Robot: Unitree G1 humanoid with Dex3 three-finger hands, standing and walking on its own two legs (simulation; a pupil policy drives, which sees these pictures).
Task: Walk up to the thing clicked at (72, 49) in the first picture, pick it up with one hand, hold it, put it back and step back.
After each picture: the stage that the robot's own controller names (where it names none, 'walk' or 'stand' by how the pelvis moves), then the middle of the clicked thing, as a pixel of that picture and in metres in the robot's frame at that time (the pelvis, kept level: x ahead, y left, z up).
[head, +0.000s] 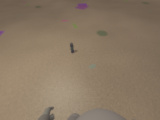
stand; (72, 48) +1.37 +0.45 -0.66
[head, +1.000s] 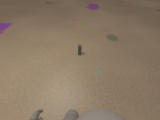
walk; (79, 50) +1.29 +0.21 -0.64
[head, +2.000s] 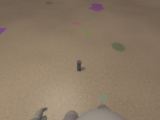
walk; (79, 66) +0.85 +0.17 -0.64
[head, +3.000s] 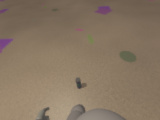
walk; (78, 83) +0.55 +0.22 -0.63
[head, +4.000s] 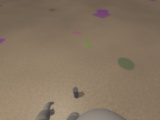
stand; (75, 93) +0.42 +0.19 -0.65
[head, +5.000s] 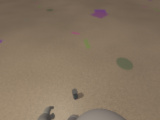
stand; (75, 94) +0.40 +0.19 -0.66
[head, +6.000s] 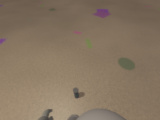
stand; (76, 93) +0.42 +0.19 -0.66
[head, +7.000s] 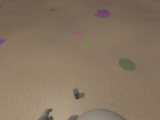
stand; (76, 94) +0.41 +0.18 -0.66
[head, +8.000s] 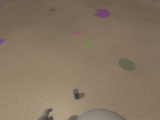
go down; (76, 94) +0.41 +0.18 -0.66
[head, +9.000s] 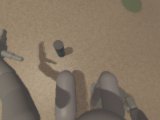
go down; (60, 50) +0.49 +0.23 -0.27
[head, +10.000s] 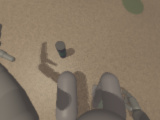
approach; (61, 51) +0.49 +0.23 -0.26
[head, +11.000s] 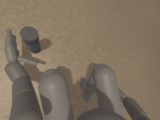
close in; (33, 43) +0.48 +0.28 -0.17
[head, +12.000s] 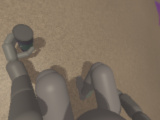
lift; (25, 41) +0.46 +0.29 -0.16
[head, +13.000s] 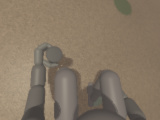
lift; (53, 56) +0.37 +0.25 -0.09
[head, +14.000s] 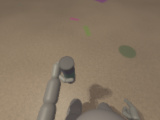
hold; (69, 72) +0.31 +0.15 +0.07
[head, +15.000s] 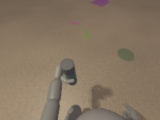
hold; (70, 74) +0.31 +0.15 +0.04
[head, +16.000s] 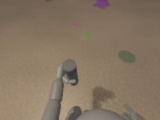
hold; (72, 74) +0.31 +0.14 +0.04
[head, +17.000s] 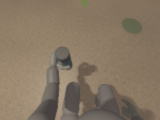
crouch; (65, 60) +0.40 +0.18 -0.03
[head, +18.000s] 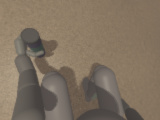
lower; (36, 46) +0.46 +0.26 -0.14
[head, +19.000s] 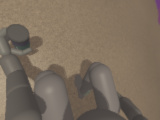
lower; (21, 43) +0.45 +0.29 -0.17
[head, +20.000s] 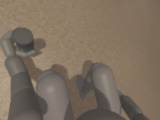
lower; (26, 45) +0.44 +0.29 -0.17
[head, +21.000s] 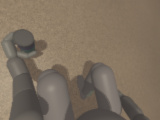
lower; (27, 46) +0.44 +0.28 -0.16
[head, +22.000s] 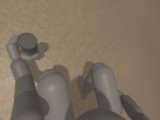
rest; (30, 49) +0.43 +0.27 -0.17
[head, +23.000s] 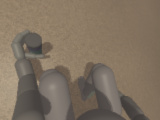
open; (35, 48) +0.44 +0.26 -0.17
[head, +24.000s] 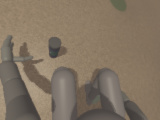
stand; (54, 49) +0.45 +0.24 -0.19
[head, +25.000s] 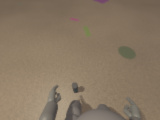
stand; (75, 88) +0.39 +0.16 -0.56
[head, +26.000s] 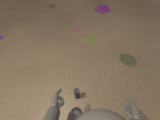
stand; (76, 93) +0.39 +0.16 -0.60
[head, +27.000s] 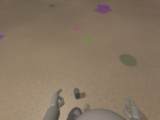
stand; (77, 94) +0.39 +0.16 -0.60
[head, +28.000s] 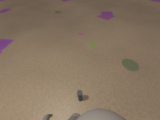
stand; (80, 96) +0.41 +0.15 -0.66
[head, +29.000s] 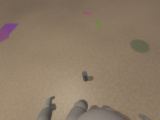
walk; (85, 76) +0.51 +0.14 -0.64
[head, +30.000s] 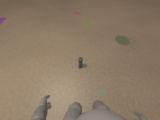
walk; (80, 63) +0.78 +0.15 -0.64
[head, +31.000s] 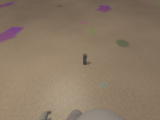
stand; (84, 59) +1.05 +0.16 -0.64
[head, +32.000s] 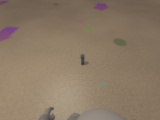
stand; (82, 59) +1.03 +0.17 -0.66
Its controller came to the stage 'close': yes
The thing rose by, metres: 0.68
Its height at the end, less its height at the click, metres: +0.00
